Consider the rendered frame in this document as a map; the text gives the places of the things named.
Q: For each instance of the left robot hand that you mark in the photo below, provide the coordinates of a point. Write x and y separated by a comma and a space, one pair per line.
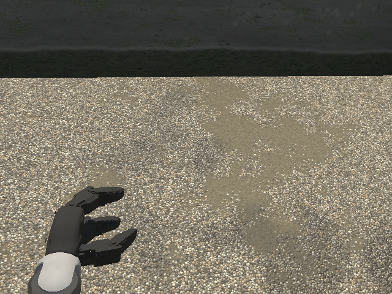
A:
71, 231

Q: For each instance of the left robot forearm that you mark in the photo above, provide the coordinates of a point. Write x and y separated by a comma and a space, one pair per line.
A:
56, 273

